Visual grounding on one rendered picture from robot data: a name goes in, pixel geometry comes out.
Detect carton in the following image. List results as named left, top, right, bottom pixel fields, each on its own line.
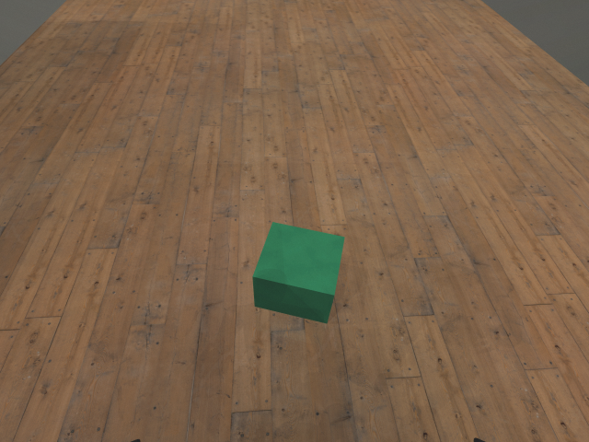
left=252, top=222, right=345, bottom=323

